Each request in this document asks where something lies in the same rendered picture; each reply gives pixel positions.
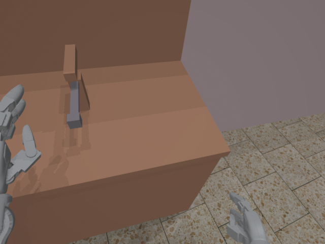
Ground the robot left forearm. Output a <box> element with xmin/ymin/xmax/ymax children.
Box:
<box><xmin>0</xmin><ymin>194</ymin><xmax>15</xmax><ymax>244</ymax></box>

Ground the right robot hand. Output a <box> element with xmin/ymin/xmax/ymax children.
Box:
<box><xmin>227</xmin><ymin>192</ymin><xmax>268</xmax><ymax>244</ymax></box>

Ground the tap lever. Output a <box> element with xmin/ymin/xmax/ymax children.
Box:
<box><xmin>67</xmin><ymin>81</ymin><xmax>82</xmax><ymax>129</ymax></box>

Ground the counter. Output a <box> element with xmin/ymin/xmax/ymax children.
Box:
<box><xmin>0</xmin><ymin>0</ymin><xmax>231</xmax><ymax>244</ymax></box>

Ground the left robot hand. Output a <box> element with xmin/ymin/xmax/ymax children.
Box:
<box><xmin>0</xmin><ymin>84</ymin><xmax>41</xmax><ymax>194</ymax></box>

